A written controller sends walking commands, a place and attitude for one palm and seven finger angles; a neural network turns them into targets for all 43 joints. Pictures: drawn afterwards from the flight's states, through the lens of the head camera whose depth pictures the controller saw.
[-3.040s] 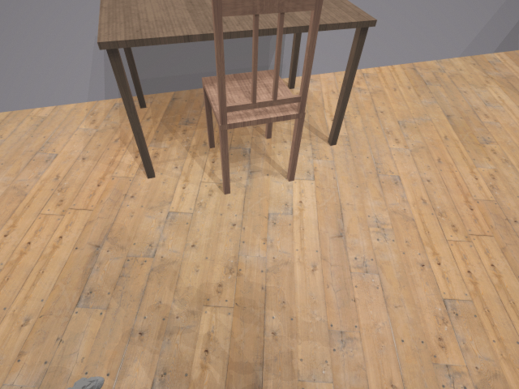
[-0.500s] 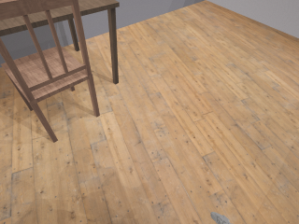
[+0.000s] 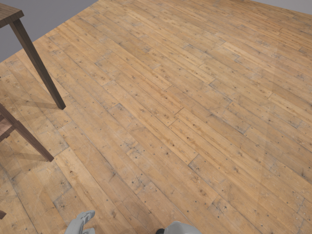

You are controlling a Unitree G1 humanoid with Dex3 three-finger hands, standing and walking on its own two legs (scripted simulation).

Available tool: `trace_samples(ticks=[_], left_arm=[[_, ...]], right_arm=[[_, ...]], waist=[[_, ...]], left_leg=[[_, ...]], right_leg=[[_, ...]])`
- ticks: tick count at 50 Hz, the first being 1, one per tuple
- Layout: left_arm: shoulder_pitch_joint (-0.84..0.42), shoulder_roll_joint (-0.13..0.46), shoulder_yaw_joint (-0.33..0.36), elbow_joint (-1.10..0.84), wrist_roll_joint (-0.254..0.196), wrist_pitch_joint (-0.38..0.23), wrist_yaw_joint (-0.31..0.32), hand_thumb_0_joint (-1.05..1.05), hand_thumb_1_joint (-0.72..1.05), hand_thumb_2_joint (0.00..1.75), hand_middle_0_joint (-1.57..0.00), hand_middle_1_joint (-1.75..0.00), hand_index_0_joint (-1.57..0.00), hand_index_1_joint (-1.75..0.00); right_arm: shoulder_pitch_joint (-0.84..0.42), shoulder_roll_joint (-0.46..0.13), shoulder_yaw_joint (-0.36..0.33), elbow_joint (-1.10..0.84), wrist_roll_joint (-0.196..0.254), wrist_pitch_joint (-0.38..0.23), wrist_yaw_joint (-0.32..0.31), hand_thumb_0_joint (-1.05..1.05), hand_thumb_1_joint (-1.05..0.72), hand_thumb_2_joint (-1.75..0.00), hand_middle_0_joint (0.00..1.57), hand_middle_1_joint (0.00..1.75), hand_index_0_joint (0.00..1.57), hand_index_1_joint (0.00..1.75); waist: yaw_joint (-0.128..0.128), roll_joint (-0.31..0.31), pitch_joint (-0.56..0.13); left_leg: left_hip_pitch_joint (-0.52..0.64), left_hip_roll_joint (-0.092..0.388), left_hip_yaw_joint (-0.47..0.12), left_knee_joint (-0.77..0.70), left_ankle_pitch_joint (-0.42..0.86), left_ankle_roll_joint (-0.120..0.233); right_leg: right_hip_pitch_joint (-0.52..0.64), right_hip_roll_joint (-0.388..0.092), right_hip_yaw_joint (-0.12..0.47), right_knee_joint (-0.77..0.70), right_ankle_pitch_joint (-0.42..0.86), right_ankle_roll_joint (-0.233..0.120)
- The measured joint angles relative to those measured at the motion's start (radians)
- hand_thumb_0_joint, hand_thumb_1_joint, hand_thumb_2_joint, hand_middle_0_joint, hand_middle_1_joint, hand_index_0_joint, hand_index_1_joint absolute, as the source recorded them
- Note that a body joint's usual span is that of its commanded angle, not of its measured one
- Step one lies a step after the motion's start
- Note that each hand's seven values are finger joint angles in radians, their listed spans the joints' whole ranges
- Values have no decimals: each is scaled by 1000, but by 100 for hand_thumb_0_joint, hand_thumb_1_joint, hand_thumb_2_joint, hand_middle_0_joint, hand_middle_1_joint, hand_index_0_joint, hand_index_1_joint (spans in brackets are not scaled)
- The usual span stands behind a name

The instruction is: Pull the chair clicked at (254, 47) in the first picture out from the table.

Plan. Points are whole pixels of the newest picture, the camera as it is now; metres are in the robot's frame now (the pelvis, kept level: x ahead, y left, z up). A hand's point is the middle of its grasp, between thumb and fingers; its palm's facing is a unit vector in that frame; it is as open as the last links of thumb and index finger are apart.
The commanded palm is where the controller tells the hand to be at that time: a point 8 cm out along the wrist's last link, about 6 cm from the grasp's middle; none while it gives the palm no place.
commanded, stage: walk to a spot facing it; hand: left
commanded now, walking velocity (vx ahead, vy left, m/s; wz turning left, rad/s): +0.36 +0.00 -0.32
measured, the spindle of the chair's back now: out of the picture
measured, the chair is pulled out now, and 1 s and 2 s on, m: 0.00 0.00 0.00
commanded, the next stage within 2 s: turn to face it in 0.78 s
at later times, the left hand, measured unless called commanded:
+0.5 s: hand (71, 201) +0.23 +0.26 -0.16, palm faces -0.11 -0.98 -0.16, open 7.4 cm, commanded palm none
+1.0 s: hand (128, 114) +0.55 +0.11 -0.14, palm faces -0.45 -0.85 -0.25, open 7.4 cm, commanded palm none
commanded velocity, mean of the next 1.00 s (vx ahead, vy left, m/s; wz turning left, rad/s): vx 0.17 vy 0.00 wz -0.33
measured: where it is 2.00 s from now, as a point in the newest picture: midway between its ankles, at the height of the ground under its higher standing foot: (156, 199)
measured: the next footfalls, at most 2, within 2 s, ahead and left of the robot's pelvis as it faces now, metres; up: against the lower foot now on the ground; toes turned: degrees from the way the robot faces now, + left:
left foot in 0.40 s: +0.31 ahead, +0.16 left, +0.00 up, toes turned +1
right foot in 0.88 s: +0.40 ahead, -0.13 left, +0.00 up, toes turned -34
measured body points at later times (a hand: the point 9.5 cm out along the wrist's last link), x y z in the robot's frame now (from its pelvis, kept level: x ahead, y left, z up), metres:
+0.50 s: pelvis +0.22 +0.06 +0.02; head +0.24 +0.09 +0.47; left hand +0.23 +0.31 -0.15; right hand +0.30 -0.18 -0.10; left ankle +0.27 +0.16 -0.71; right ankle +0.10 -0.03 -0.63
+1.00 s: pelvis +0.35 +0.00 +0.01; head +0.39 -0.04 +0.45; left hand +0.57 +0.16 -0.12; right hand +0.23 -0.22 -0.15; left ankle +0.34 +0.16 -0.62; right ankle +0.37 -0.11 -0.71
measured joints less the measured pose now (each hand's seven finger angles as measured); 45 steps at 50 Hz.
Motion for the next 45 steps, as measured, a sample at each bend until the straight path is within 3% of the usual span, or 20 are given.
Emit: trace_samples(ticks=[1,3,5,9,14,19,20,22,25,29,34,39,43,44,45], left_arm=[[13,0,-2,7,-6,-1,6,0,91,90,-20,-30,-20,-30],[51,0,-1,29,-14,-3,18,0,91,90,-20,-30,-20,-30],[84,12,17,46,-16,-12,36,-2,93,90,-21,-30,-20,-30],[138,28,19,84,-1,-14,35,-2,94,90,-21,-30,-20,-30],[191,32,18,100,3,-19,29,-1,92,90,-20,-30,-20,-30],[249,28,16,107,1,-13,27,0,91,90,-20,-30,-20,-30],[263,29,18,111,-2,-9,26,0,91,90,-20,-30,-20,-30],[267,31,23,130,-9,6,23,0,91,90,-20,-30,-20,-30],[260,32,29,146,0,30,13,0,91,90,-20,-30,-20,-30],[214,29,43,109,8,54,0,0,91,90,-20,-30,-20,-30],[145,23,54,49,10,73,-5,0,91,90,-20,-30,-20,-30],[73,22,51,15,8,76,-6,0,91,90,-20,-30,-19,-30],[43,32,41,-7,11,54,-7,0,91,90,-20,-30,-19,-30],[38,40,38,-13,13,38,-5,0,91,90,-20,-30,-20,-30],[27,39,36,-14,9,24,1,0,91,90,-20,-30,-20,-30]], right_arm=[[-28,2,-3,-8,0,4,1,1,-90,-90,20,30,20,30],[-88,1,-8,-36,-5,6,2,1,-90,-90,20,30,20,30],[-150,-4,-14,-74,-12,4,1,1,-91,-90,20,30,20,30],[-257,-38,-33,-134,-22,2,-5,2,-94,-90,20,30,20,30],[-334,-75,-36,-165,-22,-9,18,1,-94,-90,20,30,20,30],[-375,-77,-26,-171,-22,-19,26,1,-92,-90,20,30,20,30],[-382,-73,-23,-173,-25,-29,24,1,-92,-90,20,30,20,30],[-396,-56,-14,-181,-32,-47,20,1,-92,-90,20,30,20,30],[-370,-30,-2,-191,-28,-58,13,0,-91,-90,20,30,20,30],[-301,-11,-17,-169,-14,-59,-8,0,-92,-90,20,30,21,30],[-234,-48,-34,-127,-15,-41,-16,-1,-94,-90,20,30,21,30],[-191,-65,-43,-100,-22,-15,-7,0,-93,-90,20,30,20,30],[-154,-73,-52,-97,-19,5,0,0,-91,-90,20,30,20,30],[-143,-73,-53,-97,-15,12,4,0,-91,-90,20,30,20,30],[-153,-77,-52,-95,-10,24,4,0,-91,-90,20,30,20,30]], waist=[[0,0,5],[2,3,-4],[7,14,-23],[12,42,-60],[53,48,-79],[102,27,-84],[106,14,-82],[110,-16,-67],[95,-31,-66],[83,-29,-66],[69,-19,-59],[36,4,-23],[12,27,-5],[13,24,-6],[16,33,4]], left_leg=[[-74,-6,-59,125,29,1],[-203,2,-131,220,100,-3],[-306,21,-171,182,141,-7],[-425,47,-187,-10,210,-25],[-412,32,-166,-293,280,-30],[-285,-29,-118,-521,283,-14],[-255,-40,-104,-555,322,4],[-234,-41,-62,-504,287,38],[-155,-29,-11,-527,229,44],[-54,-23,37,-625,231,38],[30,-16,97,-698,215,28],[82,14,155,-676,152,-6],[82,70,191,-523,43,-46],[41,90,173,-409,20,-45],[-26,95,103,-253,-24,-47]], right_leg=[[28,7,8,-8,-17,2],[87,21,30,-65,-15,30],[137,34,53,-130,-3,30],[205,31,95,-211,-2,41],[271,16,136,-238,-47,73],[327,2,171,-190,-144,112],[316,-5,186,-134,-176,117],[224,-22,198,134,-223,118],[70,-48,167,463,-187,129],[-85,-103,132,554,-63,154],[-185,-152,111,439,36,187],[-144,-146,63,161,45,188],[-35,-98,24,-31,82,156],[-16,-91,26,-50,108,114],[-33,-81,31,-4,70,84]])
